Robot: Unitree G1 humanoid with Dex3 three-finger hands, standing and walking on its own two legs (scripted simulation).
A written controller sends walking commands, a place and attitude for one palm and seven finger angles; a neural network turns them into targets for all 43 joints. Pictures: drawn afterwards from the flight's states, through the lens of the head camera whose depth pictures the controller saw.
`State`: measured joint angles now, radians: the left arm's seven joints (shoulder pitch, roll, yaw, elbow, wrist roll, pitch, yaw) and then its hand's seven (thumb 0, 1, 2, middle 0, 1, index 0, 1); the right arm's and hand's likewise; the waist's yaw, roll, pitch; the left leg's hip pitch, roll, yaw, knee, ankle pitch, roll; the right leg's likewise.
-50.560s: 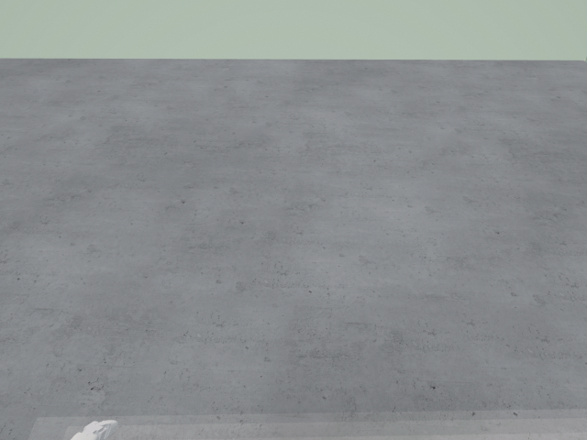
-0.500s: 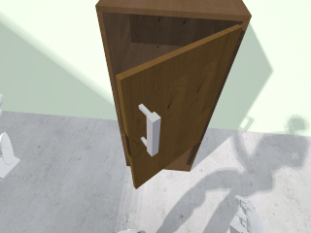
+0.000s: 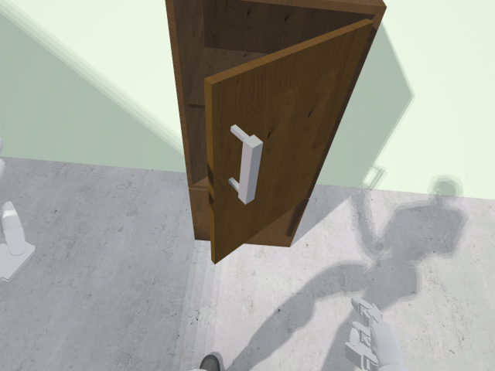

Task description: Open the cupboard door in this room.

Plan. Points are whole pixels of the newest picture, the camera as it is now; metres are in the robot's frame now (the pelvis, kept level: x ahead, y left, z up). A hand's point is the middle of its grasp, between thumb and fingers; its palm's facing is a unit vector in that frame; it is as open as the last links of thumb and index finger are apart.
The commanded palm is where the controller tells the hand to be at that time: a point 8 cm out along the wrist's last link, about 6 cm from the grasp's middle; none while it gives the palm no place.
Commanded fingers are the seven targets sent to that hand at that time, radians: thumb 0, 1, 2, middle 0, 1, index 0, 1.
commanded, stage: stop stepping back and stand still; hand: left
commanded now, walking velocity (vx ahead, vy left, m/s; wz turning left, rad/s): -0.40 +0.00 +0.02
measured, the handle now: (241, 165) +0.45 +0.05 +0.07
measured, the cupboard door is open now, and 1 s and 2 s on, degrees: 43 43 43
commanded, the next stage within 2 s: let the arm hang, fingers relaxed in 0.90 s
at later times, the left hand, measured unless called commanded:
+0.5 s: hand out of the picture +0.12 +0.25 +0.17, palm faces +0.39 -0.82 -0.42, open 7.4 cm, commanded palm +0.05 +0.30 +0.18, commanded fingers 0.00 0.90 0.90 -0.20 -0.30 -0.20 -0.30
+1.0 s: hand out of the picture +0.09 +0.26 +0.17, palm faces +0.42 -0.76 -0.50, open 7.4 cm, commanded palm none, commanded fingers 0.00 0.90 0.90 -0.20 -0.30 -0.20 -0.30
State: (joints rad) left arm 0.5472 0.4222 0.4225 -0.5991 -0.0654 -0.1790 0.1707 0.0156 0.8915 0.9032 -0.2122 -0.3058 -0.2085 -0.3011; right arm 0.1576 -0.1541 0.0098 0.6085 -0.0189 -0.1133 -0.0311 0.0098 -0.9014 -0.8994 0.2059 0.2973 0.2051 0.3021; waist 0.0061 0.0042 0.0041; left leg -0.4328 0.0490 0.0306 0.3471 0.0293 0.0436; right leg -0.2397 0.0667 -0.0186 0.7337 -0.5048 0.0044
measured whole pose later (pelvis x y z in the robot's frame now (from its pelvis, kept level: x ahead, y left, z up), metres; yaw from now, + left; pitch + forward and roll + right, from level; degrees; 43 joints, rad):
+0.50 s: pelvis -0.09 +0.00 +0.00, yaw -1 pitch -1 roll -1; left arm 0.55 0.41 0.41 -0.48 -0.03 -0.19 0.16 0.02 0.89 0.90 -0.21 -0.31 -0.21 -0.30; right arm 0.26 -0.20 0.00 0.62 -0.01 -0.12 -0.08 0.01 -0.90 -0.90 0.20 0.30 0.20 0.30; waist -0.05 -0.03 -0.03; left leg -0.33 -0.02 0.02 0.46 -0.15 0.04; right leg -0.15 0.02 -0.02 0.49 -0.39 -0.02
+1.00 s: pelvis -0.11 +0.00 -0.01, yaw -1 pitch -2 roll +0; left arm 0.57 0.43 0.44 -0.51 -0.02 -0.22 0.16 0.01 0.89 0.90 -0.21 -0.31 -0.21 -0.30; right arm 0.24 -0.14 0.04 0.63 -0.02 -0.16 -0.05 0.01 -0.90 -0.90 0.21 0.30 0.21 0.30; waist -0.01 -0.02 0.02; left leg -0.29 0.02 0.05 0.50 -0.18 0.00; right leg -0.23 0.02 -0.05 0.50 -0.25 -0.01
